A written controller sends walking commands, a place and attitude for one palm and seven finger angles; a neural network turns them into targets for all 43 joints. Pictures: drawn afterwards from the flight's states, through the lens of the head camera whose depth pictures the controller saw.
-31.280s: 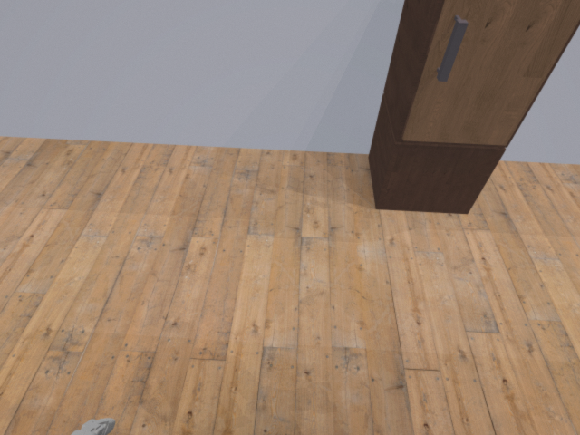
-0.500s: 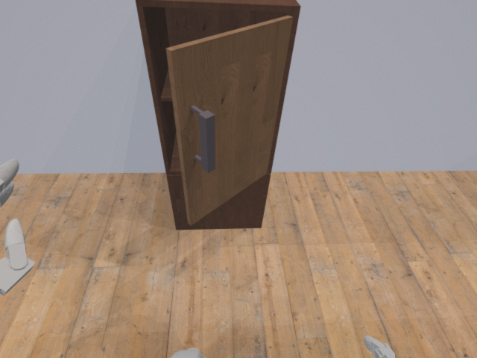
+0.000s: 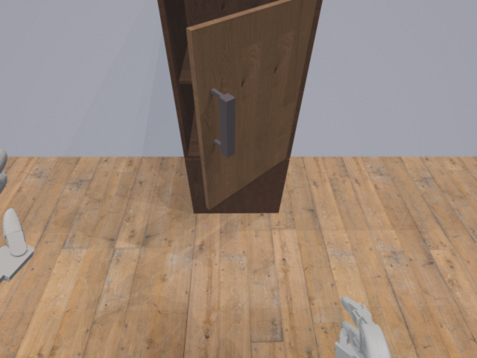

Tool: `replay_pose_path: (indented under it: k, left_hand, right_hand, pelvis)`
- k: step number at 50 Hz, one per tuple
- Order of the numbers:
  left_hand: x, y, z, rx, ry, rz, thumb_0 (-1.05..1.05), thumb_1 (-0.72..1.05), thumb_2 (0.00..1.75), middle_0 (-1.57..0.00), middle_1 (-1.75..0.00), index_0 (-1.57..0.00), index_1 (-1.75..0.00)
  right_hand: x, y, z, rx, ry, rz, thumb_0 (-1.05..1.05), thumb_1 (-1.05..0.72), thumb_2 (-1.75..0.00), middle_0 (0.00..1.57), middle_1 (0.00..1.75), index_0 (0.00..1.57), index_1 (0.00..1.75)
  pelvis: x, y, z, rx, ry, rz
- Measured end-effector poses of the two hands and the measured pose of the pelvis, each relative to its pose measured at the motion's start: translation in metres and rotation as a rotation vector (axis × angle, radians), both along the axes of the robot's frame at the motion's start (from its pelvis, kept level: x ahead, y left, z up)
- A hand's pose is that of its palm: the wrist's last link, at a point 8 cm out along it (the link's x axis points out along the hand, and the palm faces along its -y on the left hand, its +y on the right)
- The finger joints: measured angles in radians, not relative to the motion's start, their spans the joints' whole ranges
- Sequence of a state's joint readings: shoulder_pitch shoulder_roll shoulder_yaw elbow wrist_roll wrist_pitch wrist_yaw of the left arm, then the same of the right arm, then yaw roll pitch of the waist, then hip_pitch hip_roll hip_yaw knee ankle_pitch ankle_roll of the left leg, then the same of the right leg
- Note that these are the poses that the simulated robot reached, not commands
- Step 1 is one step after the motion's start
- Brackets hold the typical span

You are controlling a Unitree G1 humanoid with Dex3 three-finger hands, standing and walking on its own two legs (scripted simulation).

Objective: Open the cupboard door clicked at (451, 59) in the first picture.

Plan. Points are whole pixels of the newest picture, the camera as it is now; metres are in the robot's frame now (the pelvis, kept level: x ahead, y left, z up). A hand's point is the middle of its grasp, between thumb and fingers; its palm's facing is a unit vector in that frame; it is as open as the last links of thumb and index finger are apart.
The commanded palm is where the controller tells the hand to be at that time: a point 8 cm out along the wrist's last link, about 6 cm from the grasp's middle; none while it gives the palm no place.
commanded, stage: let the arm hang, fingers relaxed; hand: left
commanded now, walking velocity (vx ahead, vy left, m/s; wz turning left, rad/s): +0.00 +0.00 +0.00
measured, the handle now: (221, 123) +0.64 +0.09 +0.02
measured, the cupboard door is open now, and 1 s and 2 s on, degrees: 41 41 41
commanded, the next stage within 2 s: look to check the result in 1.14 s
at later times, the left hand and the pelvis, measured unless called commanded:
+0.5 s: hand out of the picture -0.05 +0.21 -0.17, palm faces +0.08 -0.97 -0.21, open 7.1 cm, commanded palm none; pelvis -0.02 +0.02 +0.01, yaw +4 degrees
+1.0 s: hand out of the picture -0.03 +0.19 -0.17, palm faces +0.07 -0.98 -0.19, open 7.3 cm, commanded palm none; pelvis -0.03 +0.02 +0.01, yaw +2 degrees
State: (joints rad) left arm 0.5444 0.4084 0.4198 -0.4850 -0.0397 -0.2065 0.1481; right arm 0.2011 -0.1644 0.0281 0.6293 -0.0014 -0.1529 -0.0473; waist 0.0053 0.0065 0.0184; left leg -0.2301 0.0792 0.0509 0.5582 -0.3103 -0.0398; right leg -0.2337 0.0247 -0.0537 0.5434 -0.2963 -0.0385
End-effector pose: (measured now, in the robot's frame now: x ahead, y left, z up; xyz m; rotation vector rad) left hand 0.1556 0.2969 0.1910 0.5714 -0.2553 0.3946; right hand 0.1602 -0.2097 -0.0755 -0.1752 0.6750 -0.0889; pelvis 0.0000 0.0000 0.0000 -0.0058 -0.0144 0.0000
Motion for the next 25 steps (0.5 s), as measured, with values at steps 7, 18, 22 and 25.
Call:
replay_pose_path:
  k: [7,18,22,25]
  left_hand:
    - [0.015,0.010,-0.123,-0.184,0.481,0.037,0.00,0.90,0.90,-0.20,-0.30,-0.20,-0.30]
    - [-0.138,-0.055,-0.333,-0.663,1.411,0.208,-0.02,0.99,0.90,-0.21,-0.30,-0.20,-0.30]
    - [-0.183,-0.046,-0.333,-0.684,1.511,0.277,-0.02,1.00,0.90,-0.21,-0.30,-0.20,-0.30]
    - [-0.210,-0.039,-0.328,-0.681,1.573,0.326,-0.01,0.97,0.90,-0.20,-0.30,-0.20,-0.30]
  right_hand:
    - [-0.009,-0.013,-0.035,-0.008,0.152,0.043,0.01,-0.90,-0.90,0.21,0.30,0.20,0.30]
    - [-0.119,-0.028,-0.048,-0.096,0.573,-0.050,0.01,-0.91,-0.90,0.20,0.29,0.19,0.30]
    - [-0.160,-0.020,-0.051,-0.087,0.711,-0.059,0.01,-0.91,-0.90,0.20,0.29,0.19,0.30]
    - [-0.180,-0.009,-0.055,-0.058,0.765,-0.067,0.01,-0.91,-0.90,0.20,0.29,0.19,0.30]
  pelvis:
    - [-0.007,0.011,-0.007,0.014,0.035,0.037]
    - [-0.020,0.012,0.001,0.006,-0.011,0.057]
    - [-0.022,0.014,0.006,-0.006,-0.012,0.065]
    - [-0.024,0.017,0.008,-0.007,-0.013,0.064]
